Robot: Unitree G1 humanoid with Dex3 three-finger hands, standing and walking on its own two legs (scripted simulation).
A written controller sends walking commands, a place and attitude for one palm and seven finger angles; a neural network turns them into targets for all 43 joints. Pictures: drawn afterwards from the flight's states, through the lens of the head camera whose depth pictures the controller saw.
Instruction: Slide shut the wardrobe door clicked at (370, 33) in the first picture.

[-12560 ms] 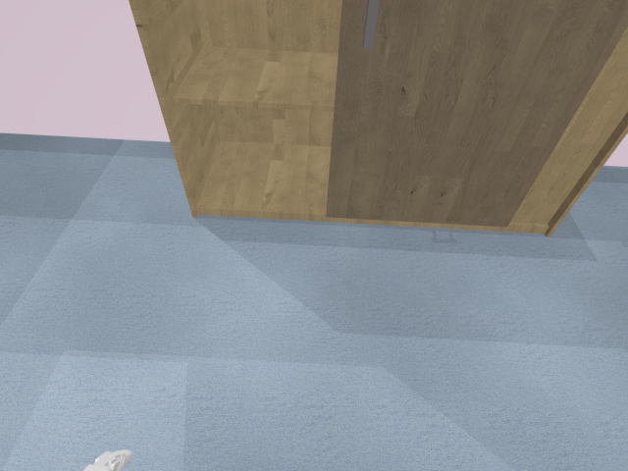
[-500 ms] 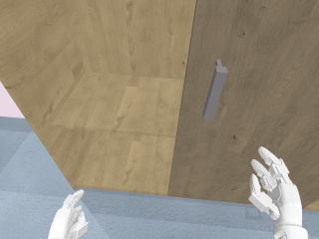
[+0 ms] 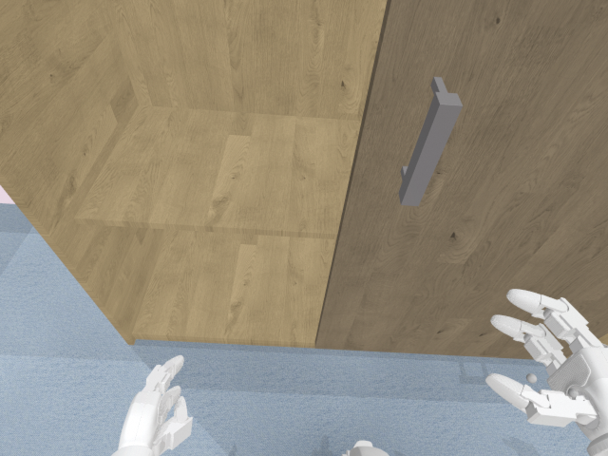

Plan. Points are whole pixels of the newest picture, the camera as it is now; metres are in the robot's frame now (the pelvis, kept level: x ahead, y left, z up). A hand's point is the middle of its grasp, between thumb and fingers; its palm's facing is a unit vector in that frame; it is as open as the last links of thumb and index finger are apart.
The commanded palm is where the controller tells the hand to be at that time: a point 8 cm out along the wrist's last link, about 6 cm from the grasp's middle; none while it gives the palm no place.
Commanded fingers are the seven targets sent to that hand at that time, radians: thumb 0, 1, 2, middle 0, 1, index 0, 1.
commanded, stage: raise the hand with hooked fingers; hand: right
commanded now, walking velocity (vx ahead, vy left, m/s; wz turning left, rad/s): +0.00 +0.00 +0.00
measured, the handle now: (422, 144) +0.49 -0.12 +0.17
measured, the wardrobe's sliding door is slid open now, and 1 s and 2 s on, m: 0.58 0.58 0.58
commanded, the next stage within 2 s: move the hooked fingers beside the handle in 1.30 s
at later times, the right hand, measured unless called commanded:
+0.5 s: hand out of the picture +0.24 -0.30 +0.16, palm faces +0.04 +0.99 -0.09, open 13.6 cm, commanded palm +0.21 -0.35 +0.15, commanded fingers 0.00 0.50 -0.30 0.30 1.20 0.30 1.20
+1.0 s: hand out of the picture +0.27 -0.32 +0.18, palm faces +0.00 +1.00 -0.09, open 14.0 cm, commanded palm +0.23 -0.37 +0.19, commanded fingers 0.00 0.50 -0.30 0.30 1.20 0.30 1.20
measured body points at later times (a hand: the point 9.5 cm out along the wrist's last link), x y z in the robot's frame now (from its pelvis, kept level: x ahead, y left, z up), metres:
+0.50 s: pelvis +0.00 -0.05 +0.03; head -0.01 -0.05 +0.48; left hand +0.18 +0.19 -0.02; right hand +0.23 -0.36 +0.17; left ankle -0.03 +0.09 -0.69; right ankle +0.06 -0.14 -0.69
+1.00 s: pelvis +0.00 -0.04 +0.04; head -0.01 -0.03 +0.49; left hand +0.16 +0.20 -0.03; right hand +0.26 -0.37 +0.19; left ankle -0.03 +0.09 -0.69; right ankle +0.06 -0.14 -0.69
